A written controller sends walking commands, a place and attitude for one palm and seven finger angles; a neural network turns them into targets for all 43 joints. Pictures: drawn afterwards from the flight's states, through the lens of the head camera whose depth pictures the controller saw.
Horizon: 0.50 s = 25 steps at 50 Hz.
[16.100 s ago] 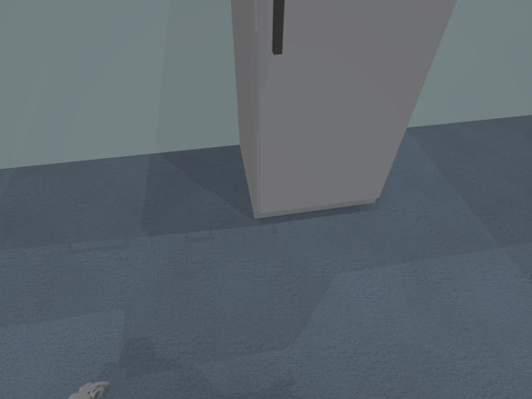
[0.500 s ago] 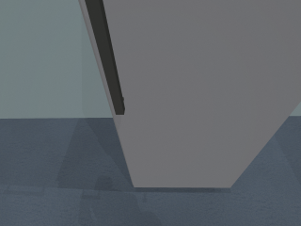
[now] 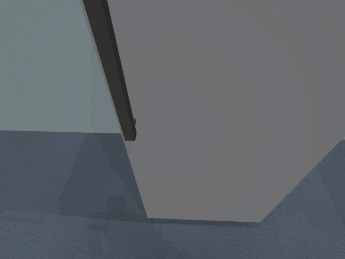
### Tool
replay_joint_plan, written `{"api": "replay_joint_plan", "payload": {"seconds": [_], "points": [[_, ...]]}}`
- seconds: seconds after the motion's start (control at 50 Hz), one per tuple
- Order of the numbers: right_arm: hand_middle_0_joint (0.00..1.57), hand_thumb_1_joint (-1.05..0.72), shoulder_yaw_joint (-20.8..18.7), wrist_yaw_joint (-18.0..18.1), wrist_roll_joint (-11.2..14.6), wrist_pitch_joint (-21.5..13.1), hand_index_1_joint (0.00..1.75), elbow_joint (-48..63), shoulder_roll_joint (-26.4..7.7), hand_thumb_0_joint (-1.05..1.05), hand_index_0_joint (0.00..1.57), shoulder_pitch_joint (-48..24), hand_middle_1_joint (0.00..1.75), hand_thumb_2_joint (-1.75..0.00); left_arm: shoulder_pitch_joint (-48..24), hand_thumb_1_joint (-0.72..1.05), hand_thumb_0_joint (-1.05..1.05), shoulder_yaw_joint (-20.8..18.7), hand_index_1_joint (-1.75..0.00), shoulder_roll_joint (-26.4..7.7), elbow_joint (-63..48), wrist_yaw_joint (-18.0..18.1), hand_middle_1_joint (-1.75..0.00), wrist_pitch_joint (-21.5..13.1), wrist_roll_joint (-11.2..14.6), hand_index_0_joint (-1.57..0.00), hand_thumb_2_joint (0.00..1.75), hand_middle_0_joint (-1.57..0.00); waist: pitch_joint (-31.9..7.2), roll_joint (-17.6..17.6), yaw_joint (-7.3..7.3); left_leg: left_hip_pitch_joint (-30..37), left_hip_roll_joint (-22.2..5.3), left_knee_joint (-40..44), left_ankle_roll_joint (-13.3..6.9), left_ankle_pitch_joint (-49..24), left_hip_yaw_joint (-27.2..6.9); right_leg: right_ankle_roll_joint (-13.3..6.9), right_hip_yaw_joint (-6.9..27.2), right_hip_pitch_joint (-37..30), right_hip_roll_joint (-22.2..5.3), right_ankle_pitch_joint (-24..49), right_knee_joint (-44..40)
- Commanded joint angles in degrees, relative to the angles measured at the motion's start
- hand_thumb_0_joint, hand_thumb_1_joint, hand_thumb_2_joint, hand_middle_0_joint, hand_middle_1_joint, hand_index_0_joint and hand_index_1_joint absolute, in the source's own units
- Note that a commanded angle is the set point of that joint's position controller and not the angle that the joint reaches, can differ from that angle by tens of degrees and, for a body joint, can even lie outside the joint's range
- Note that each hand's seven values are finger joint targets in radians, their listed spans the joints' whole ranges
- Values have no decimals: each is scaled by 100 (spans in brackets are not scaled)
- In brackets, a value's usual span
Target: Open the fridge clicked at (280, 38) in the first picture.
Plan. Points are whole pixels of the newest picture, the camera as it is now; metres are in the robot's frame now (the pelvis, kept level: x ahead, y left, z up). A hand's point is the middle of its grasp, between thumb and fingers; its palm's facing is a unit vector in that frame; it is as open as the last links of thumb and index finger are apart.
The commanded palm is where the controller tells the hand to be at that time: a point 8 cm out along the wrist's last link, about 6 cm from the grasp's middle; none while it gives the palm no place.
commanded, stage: come to a stop and stand still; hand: left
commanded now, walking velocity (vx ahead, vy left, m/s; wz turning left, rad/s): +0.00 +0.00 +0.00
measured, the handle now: (117, 71) +0.39 +0.13 +0.25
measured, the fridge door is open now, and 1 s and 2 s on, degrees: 0 0 0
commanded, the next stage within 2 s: look again from close up in 0.12 s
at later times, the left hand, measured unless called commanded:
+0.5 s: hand out of the picture +0.02 +0.16 -0.17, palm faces +0.02 -0.98 -0.21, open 7.3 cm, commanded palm none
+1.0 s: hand out of the picture +0.00 +0.16 -0.17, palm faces +0.03 -0.98 -0.19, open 7.3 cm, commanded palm none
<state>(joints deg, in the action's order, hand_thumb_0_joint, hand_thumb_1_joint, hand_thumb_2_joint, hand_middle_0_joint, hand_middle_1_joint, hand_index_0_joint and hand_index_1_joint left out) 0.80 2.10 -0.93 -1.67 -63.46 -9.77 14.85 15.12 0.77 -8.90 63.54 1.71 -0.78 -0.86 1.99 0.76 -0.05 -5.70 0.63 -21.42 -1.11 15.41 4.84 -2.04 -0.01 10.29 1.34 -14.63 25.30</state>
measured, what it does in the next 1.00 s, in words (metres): stands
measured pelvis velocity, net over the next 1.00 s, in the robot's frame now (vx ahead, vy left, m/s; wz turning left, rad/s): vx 0.00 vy -0.01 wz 0.01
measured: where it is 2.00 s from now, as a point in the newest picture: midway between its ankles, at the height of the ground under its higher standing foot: outside the picture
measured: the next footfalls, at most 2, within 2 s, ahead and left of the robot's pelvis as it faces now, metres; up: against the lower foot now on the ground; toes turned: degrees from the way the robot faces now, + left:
none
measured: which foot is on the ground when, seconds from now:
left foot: down 0.00-1.00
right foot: down 0.00-1.00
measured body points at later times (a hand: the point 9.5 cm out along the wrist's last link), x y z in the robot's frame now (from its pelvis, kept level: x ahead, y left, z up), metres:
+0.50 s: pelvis +0.01 -0.01 +0.00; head +0.02 -0.02 +0.45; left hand +0.02 +0.21 -0.15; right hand +0.00 -0.23 -0.16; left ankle -0.04 +0.10 -0.74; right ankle -0.01 -0.10 -0.74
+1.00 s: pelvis +0.00 -0.01 +0.00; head +0.02 -0.02 +0.45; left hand +0.00 +0.21 -0.16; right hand -0.01 -0.23 -0.16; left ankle -0.04 +0.10 -0.74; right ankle -0.01 -0.10 -0.74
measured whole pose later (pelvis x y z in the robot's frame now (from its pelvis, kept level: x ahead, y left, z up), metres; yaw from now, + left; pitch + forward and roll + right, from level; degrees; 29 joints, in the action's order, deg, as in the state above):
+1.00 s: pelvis +0.00 -0.01 +0.00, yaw +1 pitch -1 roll +1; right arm 0.9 2.4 -0.9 -1.6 -65.7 -7.9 16.5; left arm 16.3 0.5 -8.6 64.0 1.7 -1.0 -0.8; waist 2.0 -0.1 0.2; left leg -5.1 -0.6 -21.1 0.1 15.2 3.7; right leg -3.2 -1.2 8.7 2.5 -14.0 23.4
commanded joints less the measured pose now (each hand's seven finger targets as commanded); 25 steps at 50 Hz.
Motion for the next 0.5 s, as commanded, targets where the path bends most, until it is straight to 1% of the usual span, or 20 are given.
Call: {"api": "replay_joint_plan", "payload": {"seconds": [0.0, 0.06, 0.08, 0.1, 0.12, 0.16, 0.2, 0.24, 0.26, 0.3, 0.32, 0.36, 0.38, 0.4, 0.42, 0.44, 0.48], "points": [[20, -90, -105, 29, 23, -52, 30, 92, -506, 0, 20, 406, 30, -90, 294, 90, 0, -92, -30, -627, -220, 43, -30, -99, 35, -20, 90, -20, 34, -58, -18, -113, -701, 250, -60, -1272, -524, -139, 673, -70, -721, 1842, -328], [20, -90, -101, 29, 24, -47, 30, 66, -481, 0, 20, 428, 30, -90, 289, 90, 0, -97, -30, -623, -215, 42, -30, -100, 41, -20, 90, -20, 31, -130, -18, -156, -695, 282, -53, -1121, -537, -146, 697, -117, -718, 1752, -379], [20, -90, -108, 32, 25, -48, 30, 66, -451, 0, 20, 426, 30, -90, 312, 90, 0, -102, -30, -622, -215, 43, -30, -108, 32, -20, 90, -20, 30, -189, -13, -137, -698, 250, -58, -1188, -528, -149, 673, -153, -723, 1904, -382], [20, -90, -107, 36, 26, -49, 30, 56, -476, 0, 20, 432, 30, -90, 308, 90, 0, -102, -30, -623, -214, 45, -30, -111, 37, -20, 90, -20, 8, -131, -21, -139, -690, 241, -45, -1191, -521, -155, 696, -176, -731, 1967, -371], [20, -90, -104, 36, 24, -44, 30, 42, -470, 0, 20, 442, 30, -90, 319, 90, 0, -103, -30, -625, -212, 47, -30, -113, 42, -20, 90, -20, 3, -169, -17, -141, -688, 246, -36, -1138, -522, -158, 697, -178, -735, 1955, -378], [20, -90, -103, 38, 23, -46, 30, 23, -462, 0, 20, 458, 30, -90, 312, 90, 0, -105, -30, -618, -217, 48, -30, -112, 45, -20, 90, -20, 9, -124, -22, -131, -703, 265, -30, -1161, -517, -159, 694, -169, -723, 1911, -386], [20, -90, -107, 46, 23, -56, 30, 15, -442, 0, 20, 496, 30, -90, 322, 90, 0, -116, -30, -611, -227, 53, -30, -122, 43, -20, 90, -20, -88, -113, -13, -95, -706, 223, -36, -1306, -514, -165, 675, -266, -731, 2096, -353], [20, -90, -108, 47, 24, -52, 30, -5, -447, 0, 20, 481, 30, -90, 336, 90, 0, -112, -30, -624, -211, 54, -30, -121, 48, -20, 90, -20, -43, -124, -7, -93, -700, 231, -25, -1230, -496, -164, 681, -251, -744, 2104, -371], [20, -90, -112, 46, 27, -49, 30, -11, -431, 0, 20, 496, 30, -90, 334, 90, 0, -111, -30, -621, -214, 55, -30, -125, 48, -20, 90, -20, -25, -192, -13, -113, -698, 230, -25, -1194, -504, -163, 681, -246, -740, 2087, -389], [20, -90, -113, 52, 25, -49, 30, -23, -422, 0, 20, 528, 30, -90, 331, 90, 0, -121, -30, -626, -218, 59, -30, -132, 43, -20, 90, -20, -33, -159, -12, -121, -701, 222, -19, -1255, -497, -175, 681, -302, -742, 2253, -364], [20, -90, -109, 53, 24, -50, 30, -31, -428, 0, 20, 524, 30, -90, 340, 90, 0, -124, -30, -623, -219, 60, -30, -127, 47, -20, 90, -20, -74, -143, -11, -103, -704, 232, -15, -1235, -497, -172, 677, -305, -741, 2186, -365], [20, -90, -107, 53, 23, -49, 30, -48, -420, 0, 20, 516, 30, -90, 354, 90, 0, -116, -30, -610, -210, 57, -30, -123, 50, -20, 90, -20, 14, -89, -4, -121, -704, 253, -17, -1163, -494, -171, 685, -246, -741, 2061, -413], [20, -90, -107, 56, 21, -48, 30, -44, -362, 0, 20, 538, 30, -90, 347, 90, 0, -128, -30, -613, -210, 57, -30, -126, 43, -20, 90, -20, 15, -126, 2, -131, -711, 235, -19, -1202, -487, -172, 660, -290, -734, 2144, -415], [20, -90, -104, 57, 21, -46, 30, -48, -404, 0, 20, 543, 30, -90, 342, 90, 0, -123, -30, -616, -208, 60, -30, -126, 46, -20, 90, -20, 36, -134, -6, -133, -710, 239, -12, -1214, -491, -175, 667, -274, -737, 2178, -396], [20, -90, -107, 56, 24, -44, 30, -69, -393, 0, 20, 541, 30, -90, 353, 90, 0, -120, -30, -615, -207, 60, -30, -125, 48, -20, 90, -20, 101, -130, 3, -163, -701, 245, -11, -1156, -491, -170, 672, -239, -741, 2118, -416], [20, -90, -109, 55, 24, -42, 30, -68, -394, 0, 20, 553, 30, -90, 340, 90, 0, -123, -30, -616, -206, 62, -30, -125, 48, -20, 90, -20, 86, -181, -7, -159, -705, 266, -13, -1122, -503, -168, 676, -247, -735, 2059, -429], [20, -90, -102, 57, 18, -38, 30, -78, -345, 0, 20, 556, 30, -90, 363, 90, 0, -123, -30, -587, -212, 58, -30, -120, 43, -20, 90, -20, 108, -96, 2, -158, -713, 269, -15, -1080, -496, -175, 670, -233, -720, 1967, -457]]}}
